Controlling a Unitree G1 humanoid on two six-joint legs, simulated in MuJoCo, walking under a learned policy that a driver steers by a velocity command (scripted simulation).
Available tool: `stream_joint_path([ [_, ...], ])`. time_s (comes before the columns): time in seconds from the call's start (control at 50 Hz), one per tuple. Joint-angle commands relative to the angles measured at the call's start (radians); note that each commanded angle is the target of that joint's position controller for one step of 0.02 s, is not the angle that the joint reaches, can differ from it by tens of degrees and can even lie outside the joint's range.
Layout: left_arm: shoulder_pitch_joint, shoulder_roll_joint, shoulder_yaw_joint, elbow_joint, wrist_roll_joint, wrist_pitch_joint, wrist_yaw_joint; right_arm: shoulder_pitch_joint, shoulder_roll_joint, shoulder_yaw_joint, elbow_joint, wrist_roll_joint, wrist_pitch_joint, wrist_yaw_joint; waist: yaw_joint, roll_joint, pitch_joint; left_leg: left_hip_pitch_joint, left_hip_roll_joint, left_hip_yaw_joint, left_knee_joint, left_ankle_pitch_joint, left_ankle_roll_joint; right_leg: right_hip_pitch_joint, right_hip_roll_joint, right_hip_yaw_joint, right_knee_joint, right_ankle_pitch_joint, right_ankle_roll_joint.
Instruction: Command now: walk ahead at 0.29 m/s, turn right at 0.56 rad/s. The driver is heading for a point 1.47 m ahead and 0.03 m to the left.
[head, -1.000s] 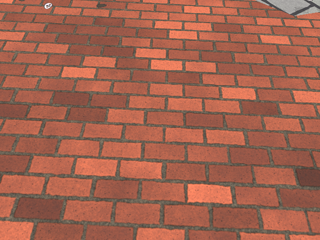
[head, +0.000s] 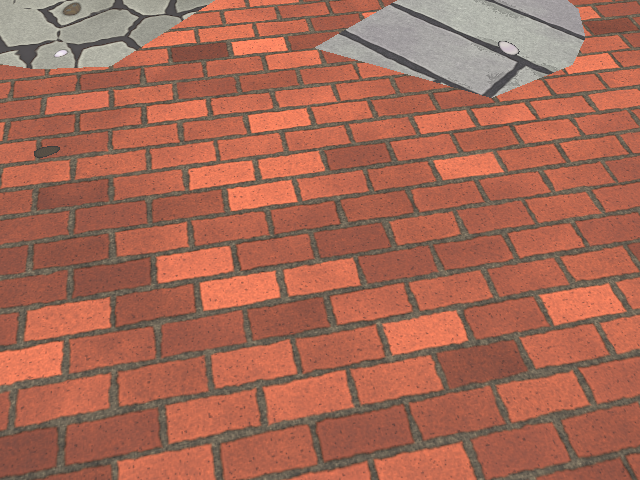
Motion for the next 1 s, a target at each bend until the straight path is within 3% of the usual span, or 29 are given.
stream_joint_path([
  [0.02,0.010,0.002,-0.006,-0.079,0.007,-0.002,-0.013,-0.092,-0.163,-0.039,-0.060,0.006,-0.005,-0.014,0.033,0.154,-0.043,0.046,0.264,-0.088,-0.105,0.617,0.175,-0.022,-0.034,-0.012,-0.137,0.137,0.016],
  [0.08,-0.061,0.006,-0.007,-0.098,0.006,-0.005,-0.037,-0.089,-0.181,-0.041,-0.040,0.014,0.014,-0.027,0.009,0.141,-0.062,0.049,0.246,0.000,-0.090,0.587,0.149,0.073,-0.010,-0.051,-0.311,0.297,-0.008],
  [0.14,-0.108,0.037,0.007,-0.131,0.008,0.000,-0.058,-0.077,-0.209,-0.049,-0.024,0.036,0.026,-0.029,0.007,0.145,-0.068,0.108,0.273,0.017,-0.025,0.561,0.126,0.109,0.006,-0.063,-0.411,0.264,-0.044],
  [0.2,-0.004,0.094,0.041,-0.123,0.015,0.004,-0.059,-0.092,-0.221,-0.056,-0.026,0.057,0.037,-0.033,0.077,0.128,-0.119,0.114,0.250,0.056,0.215,0.656,0.078,0.286,0.076,-0.112,-0.548,0.243,-0.108],
  [0.22,0.089,0.149,0.066,-0.101,0.018,0.005,-0.042,-0.048,-0.190,-0.045,-0.022,0.045,0.036,-0.030,0.113,0.053,-0.172,0.030,0.184,0.087,0.411,0.545,0.028,0.460,0.084,-0.080,-0.613,0.435,-0.150],
  [0.24,0.120,0.251,0.081,-0.119,0.020,0.011,-0.015,0.022,-0.106,-0.015,-0.050,-0.023,0.034,-0.021,0.067,-0.206,-0.259,-0.268,0.086,0.100,0.749,-0.184,-0.046,0.734,-0.173,0.249,-0.536,0.948,-0.266],
  [0.26,0.070,0.263,0.069,-0.167,0.034,0.005,-0.019,0.065,-0.120,0.001,-0.067,-0.020,0.032,-0.007,0.047,-0.248,-0.440,-0.470,-0.043,-0.082,1.014,-0.548,-0.076,0.875,-0.361,0.631,-0.615,0.816,-0.484],
  [0.28,0.045,0.186,0.052,-0.179,0.027,0.002,-0.028,-0.011,-0.200,-0.020,-0.056,0.010,0.036,0.000,0.102,-0.070,-0.413,-0.501,0.015,-0.175,1.038,-0.449,-0.065,0.807,-0.296,0.532,-0.660,0.677,-0.433],
  [0.3,-0.003,0.145,0.037,-0.172,0.018,-0.001,-0.027,-0.059,-0.194,-0.016,-0.069,0.024,0.044,-0.004,0.081,-0.031,-0.308,-0.516,0.046,-0.160,0.993,-0.372,-0.055,0.704,-0.249,0.415,-0.662,0.599,-0.370],
  [0.32,-0.031,0.116,0.028,-0.165,0.008,0.001,-0.023,-0.062,-0.173,-0.013,-0.052,0.015,0.057,-0.016,0.056,0.039,-0.238,-0.498,0.081,-0.155,0.917,-0.325,-0.061,0.597,-0.203,0.345,-0.673,0.533,-0.319],
  [0.34,-0.063,0.102,0.021,-0.164,0.007,0.006,-0.017,-0.064,-0.180,-0.016,-0.052,0.008,0.071,-0.025,0.034,0.024,-0.200,-0.443,0.097,-0.154,0.843,-0.294,-0.066,0.492,-0.177,0.305,-0.692,0.491,-0.298],
  [0.38,-0.105,0.095,0.014,-0.160,0.035,0.007,-0.013,-0.018,-0.155,-0.009,-0.029,0.011,0.089,-0.026,0.000,-0.028,-0.191,-0.313,0.086,-0.116,0.770,-0.252,-0.081,0.360,-0.143,0.233,-0.718,0.515,-0.292],
  [0.46,-0.122,0.037,-0.008,-0.111,0.048,-0.004,-0.004,-0.015,-0.085,0.019,-0.006,0.008,0.099,-0.029,0.013,-0.056,-0.208,-0.146,0.109,-0.109,0.509,-0.151,-0.089,0.290,-0.117,0.129,-0.739,0.391,-0.269],
  [0.52,-0.126,0.060,-0.007,-0.076,0.056,0.000,-0.006,-0.051,-0.119,0.011,-0.014,0.015,0.105,-0.023,0.030,-0.077,-0.143,-0.090,0.092,-0.088,0.400,-0.095,-0.068,0.245,-0.129,0.142,-0.770,0.087,-0.254],
  [0.56,-0.139,0.077,-0.004,-0.065,0.043,0.008,-0.002,-0.055,-0.134,0.005,-0.022,0.009,0.104,-0.020,0.017,-0.065,-0.096,-0.069,0.066,-0.056,0.291,-0.059,-0.039,0.241,-0.123,0.145,-0.753,-0.039,-0.222],
  [0.6,-0.095,0.067,-0.005,-0.041,0.034,0.011,0.008,-0.064,-0.158,0.002,-0.042,-0.006,0.102,-0.017,0.021,-0.015,-0.062,-0.075,0.095,-0.109,0.181,0.059,0.007,0.261,-0.095,0.128,-0.695,-0.068,-0.152],
  [0.62,-0.049,0.060,-0.002,-0.041,0.044,0.009,0.013,-0.082,-0.215,-0.009,-0.058,-0.006,0.100,-0.021,0.067,0.098,-0.052,-0.096,0.166,-0.207,0.143,0.171,0.043,0.257,-0.020,0.059,-0.611,-0.091,-0.103],
  [0.64,-0.061,0.034,-0.004,-0.047,0.049,0.008,0.019,-0.084,-0.232,-0.023,-0.047,0.009,0.103,-0.022,0.072,0.226,-0.040,-0.169,0.194,-0.291,0.074,0.047,0.096,0.281,0.072,-0.073,-0.530,-0.046,-0.051],
  [0.68,-0.147,0.023,0.001,-0.069,0.039,0.014,0.028,-0.085,-0.205,-0.020,-0.061,-0.001,0.097,-0.023,0.032,0.286,-0.012,-0.192,0.244,-0.432,-0.013,-0.003,0.142,0.272,0.112,-0.083,-0.423,0.027,-0.037],
  [0.72,-0.129,0.014,0.008,-0.068,0.037,0.019,0.026,-0.095,-0.208,-0.026,-0.076,0.006,0.087,-0.027,0.032,0.300,-0.042,-0.125,0.252,-0.457,0.013,0.100,0.155,0.248,0.114,-0.055,-0.398,-0.014,-0.048],
  [0.78,-0.095,-0.001,0.011,-0.061,0.028,0.005,0.012,-0.117,-0.201,-0.032,-0.093,0.028,0.091,-0.033,0.049,0.256,-0.098,-0.059,0.216,-0.451,0.096,0.247,0.138,0.298,0.102,-0.034,-0.505,0.020,-0.062],
  [0.82,-0.043,0.045,0.028,-0.051,0.030,0.001,0.009,-0.124,-0.172,-0.028,-0.119,0.031,0.104,-0.037,0.051,0.165,-0.147,-0.134,0.151,-0.404,0.196,0.157,0.082,0.454,0.004,0.021,-0.603,0.235,-0.088],
  [0.84,-0.055,0.105,0.044,-0.046,0.036,0.008,0.009,-0.092,-0.148,-0.022,-0.135,0.034,0.107,-0.034,0.009,-0.032,-0.125,-0.261,0.049,-0.269,0.299,0.014,0.026,0.501,-0.091,0.122,-0.641,0.307,-0.152],
  [0.86,-0.026,0.106,0.047,-0.050,0.039,0.011,0.008,-0.069,-0.145,-0.021,-0.129,0.028,0.107,-0.032,0.036,-0.167,-0.131,-0.366,-0.019,-0.160,0.438,-0.240,-0.019,0.556,-0.230,0.286,-0.728,0.290,-0.252],
  [0.88,0.001,0.090,0.039,-0.052,0.040,0.005,0.013,-0.092,-0.176,-0.033,-0.138,0.024,0.107,-0.027,0.065,-0.172,-0.124,-0.471,0.016,-0.149,0.663,-0.404,-0.040,0.588,-0.338,0.392,-0.778,0.222,-0.326],
  [0.9,0.010,0.080,0.032,-0.053,0.036,-0.005,0.018,-0.101,-0.193,-0.045,-0.136,0.030,0.107,-0.020,0.062,-0.077,-0.105,-0.527,0.049,-0.179,0.781,-0.379,-0.037,0.583,-0.337,0.396,-0.804,0.059,-0.328],
  [0.92,-0.014,0.081,0.031,-0.051,0.023,-0.014,0.023,-0.110,-0.181,-0.045,-0.139,0.034,0.110,-0.014,0.050,-0.036,-0.063,-0.571,0.078,-0.188,0.798,-0.309,-0.037,0.573,-0.306,0.347,-0.826,-0.088,-0.293],
  [0.94,-0.029,0.086,0.032,-0.049,0.014,-0.021,0.029,-0.132,-0.158,-0.038,-0.145,0.036,0.111,-0.009,0.054,-0.043,-0.025,-0.605,0.096,-0.187,0.765,-0.254,-0.040,0.572,-0.277,0.295,-0.853,-0.135,-0.261],
  [1.0,0.003,0.102,0.037,-0.035,0.019,-0.030,0.033,-0.174,-0.119,-0.023,-0.166,0.035,0.097,0.008,0.085,-0.050,-0.022,-0.555,0.102,-0.116,0.664,-0.166,-0.054,0.565,-0.224,0.148,-0.893,-0.081,-0.226],
])
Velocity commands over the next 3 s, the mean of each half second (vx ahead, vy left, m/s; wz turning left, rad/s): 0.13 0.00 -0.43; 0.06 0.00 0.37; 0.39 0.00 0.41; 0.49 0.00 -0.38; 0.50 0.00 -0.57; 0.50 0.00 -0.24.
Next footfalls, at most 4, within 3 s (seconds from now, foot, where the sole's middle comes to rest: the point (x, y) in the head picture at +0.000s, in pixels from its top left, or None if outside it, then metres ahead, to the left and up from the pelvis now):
0.22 right None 0.23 -0.14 -0.78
0.60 left None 0.24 0.10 -0.78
1.22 left None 0.28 0.16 -0.78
1.72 right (290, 386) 0.68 0.06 -0.78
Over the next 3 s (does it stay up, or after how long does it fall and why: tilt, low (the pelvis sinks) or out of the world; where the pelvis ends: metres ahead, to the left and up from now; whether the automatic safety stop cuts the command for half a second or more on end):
stays up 1.16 0.03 0.00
